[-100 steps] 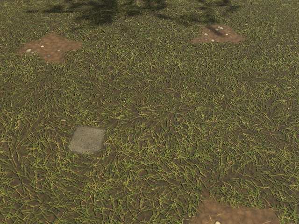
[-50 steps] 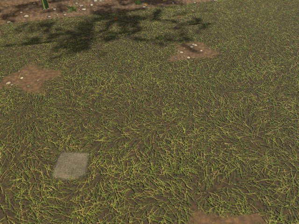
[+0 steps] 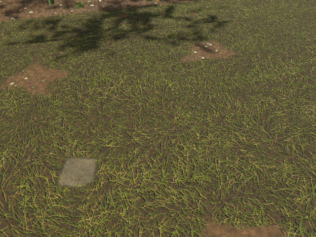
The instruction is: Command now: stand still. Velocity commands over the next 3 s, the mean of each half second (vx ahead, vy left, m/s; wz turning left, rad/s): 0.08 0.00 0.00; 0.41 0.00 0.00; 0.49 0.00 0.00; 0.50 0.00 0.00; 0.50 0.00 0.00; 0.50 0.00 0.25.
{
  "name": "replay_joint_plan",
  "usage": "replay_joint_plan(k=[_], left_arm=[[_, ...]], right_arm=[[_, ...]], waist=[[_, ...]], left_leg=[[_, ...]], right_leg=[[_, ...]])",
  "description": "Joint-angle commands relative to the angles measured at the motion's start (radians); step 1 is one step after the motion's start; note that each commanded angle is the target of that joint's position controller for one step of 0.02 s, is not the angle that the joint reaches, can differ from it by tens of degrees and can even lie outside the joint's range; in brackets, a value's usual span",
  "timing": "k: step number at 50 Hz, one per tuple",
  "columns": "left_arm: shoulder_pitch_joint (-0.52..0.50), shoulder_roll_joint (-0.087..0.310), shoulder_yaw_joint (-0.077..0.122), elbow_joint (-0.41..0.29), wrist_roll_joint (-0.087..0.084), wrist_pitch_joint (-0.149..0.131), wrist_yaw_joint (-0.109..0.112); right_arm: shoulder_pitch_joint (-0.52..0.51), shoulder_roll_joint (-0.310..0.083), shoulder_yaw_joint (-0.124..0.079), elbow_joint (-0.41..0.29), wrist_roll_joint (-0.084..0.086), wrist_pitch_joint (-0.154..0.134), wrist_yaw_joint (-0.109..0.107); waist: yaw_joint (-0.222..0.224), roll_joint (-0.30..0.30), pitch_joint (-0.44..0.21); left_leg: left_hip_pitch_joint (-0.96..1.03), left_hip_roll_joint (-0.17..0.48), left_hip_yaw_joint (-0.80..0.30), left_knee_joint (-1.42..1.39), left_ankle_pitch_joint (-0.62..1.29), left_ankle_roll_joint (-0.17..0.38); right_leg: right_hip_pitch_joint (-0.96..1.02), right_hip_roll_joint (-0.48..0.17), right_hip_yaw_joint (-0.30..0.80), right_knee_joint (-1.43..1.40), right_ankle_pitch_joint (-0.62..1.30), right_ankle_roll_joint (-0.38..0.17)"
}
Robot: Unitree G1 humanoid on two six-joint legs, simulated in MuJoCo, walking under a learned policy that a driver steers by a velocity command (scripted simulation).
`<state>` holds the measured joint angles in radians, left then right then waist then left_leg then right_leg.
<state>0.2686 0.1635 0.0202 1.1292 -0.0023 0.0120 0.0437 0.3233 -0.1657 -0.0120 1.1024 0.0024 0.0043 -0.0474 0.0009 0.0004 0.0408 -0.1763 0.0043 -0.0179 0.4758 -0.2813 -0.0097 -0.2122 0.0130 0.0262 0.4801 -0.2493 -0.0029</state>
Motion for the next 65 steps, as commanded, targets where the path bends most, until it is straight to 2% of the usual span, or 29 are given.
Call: replay_joint_plan(k=[1,14,17,20,27,30,31,32,33,35,37,38,39,40,41,42,43,44,45,46,47,48,49,51,53,56,58,60,65], left_arm=[[0.067,0.084,0.011,-0.012,0.000,-0.004,0.003],[0.098,0.074,0.007,-0.012,-0.001,-0.006,0.005],[0.122,0.086,0.014,-0.005,-0.012,-0.002,0.011],[0.123,0.085,0.018,-0.030,-0.022,-0.031,0.007],[0.200,0.088,0.019,-0.053,-0.038,-0.108,-0.024],[0.336,0.150,0.036,-0.035,-0.043,-0.140,-0.034],[0.457,0.188,0.051,-0.010,-0.031,-0.147,-0.038],[0.536,0.186,0.050,0.007,-0.012,-0.146,-0.040],[0.505,0.162,0.037,0.001,-0.008,-0.143,-0.032],[0.436,0.121,0.017,-0.009,-0.015,-0.120,-0.011],[0.188,0.104,0.000,-0.096,-0.020,-0.093,0.007],[0.077,0.170,0.014,-0.142,-0.016,-0.085,0.011],[0.118,0.243,0.033,-0.140,-0.006,-0.091,0.007],[0.115,0.283,0.038,-0.141,0.002,-0.100,0.004],[0.100,0.285,0.039,-0.140,0.005,-0.107,-0.003],[0.085,0.266,0.036,-0.136,-0.009,-0.105,-0.006],[0.091,0.198,0.024,-0.138,-0.005,-0.101,-0.002],[0.211,0.029,-0.014,-0.151,0.024,-0.108,-0.009],[0.388,-0.047,-0.018,-0.154,-0.030,-0.132,-0.017],[0.344,0.025,-0.005,-0.163,-0.066,-0.137,-0.019],[0.229,0.063,0.001,-0.192,-0.050,-0.129,-0.014],[0.148,0.114,0.017,-0.196,-0.025,-0.108,-0.002],[0.183,0.112,0.025,-0.199,-0.020,-0.097,-0.006],[0.173,0.165,0.048,-0.205,-0.030,-0.080,-0.015],[0.088,0.179,0.061,-0.226,-0.030,-0.075,-0.014],[-0.068,0.139,0.061,-0.278,-0.008,-0.073,-0.031],[-0.098,0.128,0.061,-0.278,-0.013,-0.078,-0.046],[-0.178,0.162,0.077,-0.308,-0.028,-0.095,-0.061],[-0.329,0.124,0.062,-0.349,-0.005,-0.118,-0.094]], right_arm=[[0.086,-0.083,-0.013,-0.008,0.000,-0.003,-0.002],[0.110,-0.071,-0.011,-0.007,0.001,-0.004,-0.002],[0.128,-0.081,-0.017,-0.003,0.011,0.000,-0.009],[0.124,-0.081,-0.020,-0.032,0.021,-0.026,-0.007],[0.136,-0.066,-0.022,-0.078,0.036,-0.105,0.028],[0.084,-0.034,-0.013,-0.129,0.035,-0.144,0.050],[-0.017,-0.043,-0.011,-0.166,0.026,-0.158,0.060],[-0.124,-0.067,-0.013,-0.206,0.023,-0.167,0.067],[-0.188,-0.092,-0.021,-0.243,0.035,-0.171,0.070],[-0.224,-0.070,-0.010,-0.300,0.051,-0.160,0.075],[-0.165,-0.063,0.001,-0.314,0.037,-0.138,0.077],[-0.106,-0.070,0.003,-0.288,0.024,-0.128,0.083],[-0.057,-0.103,-0.021,-0.257,0.026,-0.112,0.082],[0.013,-0.148,-0.049,-0.233,0.038,-0.090,0.073],[0.145,-0.174,-0.073,-0.198,0.039,-0.072,0.060],[0.260,-0.198,-0.095,-0.167,0.037,-0.063,0.049],[0.363,-0.240,-0.110,-0.133,0.021,-0.064,0.048],[0.306,-0.289,-0.087,-0.151,0.006,-0.077,0.056],[0.271,-0.251,-0.061,-0.167,-0.008,-0.100,0.077],[0.149,-0.204,-0.050,-0.190,0.013,-0.120,0.097],[0.037,-0.200,-0.052,-0.216,0.021,-0.130,0.108],[-0.040,-0.191,-0.047,-0.226,0.009,-0.131,0.116],[-0.057,-0.192,-0.050,-0.222,-0.009,-0.133,0.113],[-0.010,-0.113,-0.025,-0.194,-0.001,-0.136,0.096],[0.054,-0.126,-0.024,-0.175,0.003,-0.142,0.078],[0.147,-0.168,-0.037,-0.151,0.002,-0.121,0.047],[0.179,-0.190,-0.046,-0.148,-0.001,-0.116,0.037],[0.223,-0.164,-0.040,-0.128,0.007,-0.120,0.027],[0.273,-0.146,-0.035,-0.120,-0.001,-0.105,-0.001]], waist=[[0.000,0.000,0.035],[0.000,0.001,0.041],[0.000,0.000,0.052],[0.000,-0.003,0.143],[0.009,-0.019,0.120],[0.046,-0.122,0.069],[0.120,-0.162,0.014],[0.181,-0.222,-0.002],[0.158,-0.194,0.025],[0.099,-0.124,0.064],[-0.007,-0.086,0.123],[-0.043,-0.079,0.081],[-0.048,-0.120,0.020],[-0.099,-0.136,0.010],[-0.171,-0.152,-0.042],[-0.245,-0.110,-0.069],[-0.288,0.062,-0.066],[-0.145,0.442,-0.065],[-0.045,0.580,-0.141],[0.006,0.326,-0.029],[0.002,0.127,0.020],[0.006,-0.030,0.024],[0.035,0.065,-0.018],[0.040,0.129,0.000],[0.028,0.052,0.019],[-0.016,0.002,-0.010],[-0.022,0.015,-0.037],[-0.029,0.045,-0.003],[-0.075,0.065,0.066]], left_leg=[[-0.062,0.010,-0.005,-0.088,0.112,0.015],[-0.067,0.008,-0.006,-0.086,0.112,0.018],[-0.108,-0.028,0.018,-0.057,-0.291,0.049],[-0.204,0.020,-0.052,-0.047,-0.454,0.101],[-0.248,0.036,-0.107,0.056,-0.340,0.156],[-0.437,-0.032,-0.013,0.327,-0.024,0.130],[-0.609,-0.049,0.035,0.537,0.153,0.092],[-0.833,-0.047,0.002,0.756,-0.203,0.084],[-0.985,0.011,-0.061,0.900,-0.347,0.084],[-1.090,0.103,-0.108,0.970,-0.378,0.081],[-0.785,0.168,-0.090,0.575,-0.220,0.060],[-0.360,0.112,-0.009,0.326,-0.002,0.045],[-0.054,0.014,0.093,0.326,0.167,0.009],[0.077,-0.015,0.105,0.328,0.210,-0.005],[0.196,-0.053,0.139,0.372,0.172,-0.014],[0.252,-0.053,0.134,0.310,0.101,0.001],[0.272,-0.015,0.063,0.223,0.056,0.026],[0.184,0.194,-0.369,0.075,-0.051,0.107],[0.185,0.340,-0.916,-0.309,-0.196,0.222],[0.111,0.385,-0.921,-0.347,-0.241,0.231],[-0.004,0.370,-0.737,-0.282,-0.119,0.221],[-0.113,0.293,-0.524,-0.248,-0.010,0.191],[-0.137,0.265,-0.438,-0.241,0.003,0.203],[-0.117,0.200,-0.325,-0.295,0.042,0.215],[-0.038,0.198,-0.284,-0.331,0.132,0.219],[0.120,0.219,-0.230,-0.345,0.327,0.210],[0.170,0.216,-0.190,-0.331,0.352,0.214],[0.255,0.203,-0.174,-0.309,0.274,0.199],[0.194,0.172,-0.112,-0.259,0.238,0.185]], right_leg=[[0.008,-0.021,0.018,-0.080,0.117,-0.017],[0.002,-0.021,0.013,-0.076,0.114,-0.015],[-0.045,0.015,-0.013,-0.051,-0.320,-0.041],[-0.142,-0.033,0.056,-0.045,-0.486,-0.089],[-0.110,-0.083,0.172,0.002,-0.400,-0.159],[0.094,-0.180,0.386,-0.010,-0.172,-0.248],[0.293,-0.266,0.535,-0.070,-0.018,-0.310],[0.445,-0.376,0.692,-0.127,0.127,-0.367],[0.503,-0.414,0.713,-0.087,0.199,-0.361],[0.453,-0.414,0.576,-0.083,0.215,-0.270],[0.075,-0.311,0.345,-0.204,0.017,-0.137],[-0.208,-0.187,0.181,-0.241,-0.070,-0.092],[-0.341,-0.164,0.151,-0.294,-0.141,-0.101],[-0.368,-0.158,0.122,-0.279,-0.100,-0.094],[-0.343,-0.138,0.077,-0.187,0.083,-0.090],[-0.275,-0.099,0.014,0.017,0.273,-0.054],[-0.284,-0.068,-0.020,0.340,0.250,-0.011],[-0.385,0.035,0.028,0.827,-0.350,0.011],[-0.482,0.113,0.190,1.031,-0.357,-0.033],[-0.563,0.050,0.157,1.078,-0.212,-0.056],[-0.550,-0.015,0.116,1.039,-0.076,-0.077],[-0.465,-0.084,0.099,0.964,0.004,-0.089],[-0.417,-0.123,0.111,0.896,0.051,-0.094],[-0.392,-0.157,0.106,0.757,0.090,-0.094],[-0.455,-0.159,0.092,0.631,0.132,-0.088],[-0.556,-0.147,0.065,0.439,0.220,-0.058],[-0.571,-0.141,0.054,0.425,0.327,-0.040],[-0.684,-0.146,0.089,0.336,0.405,-0.046],[-0.635,-0.122,0.036,0.149,0.608,-0.044]])
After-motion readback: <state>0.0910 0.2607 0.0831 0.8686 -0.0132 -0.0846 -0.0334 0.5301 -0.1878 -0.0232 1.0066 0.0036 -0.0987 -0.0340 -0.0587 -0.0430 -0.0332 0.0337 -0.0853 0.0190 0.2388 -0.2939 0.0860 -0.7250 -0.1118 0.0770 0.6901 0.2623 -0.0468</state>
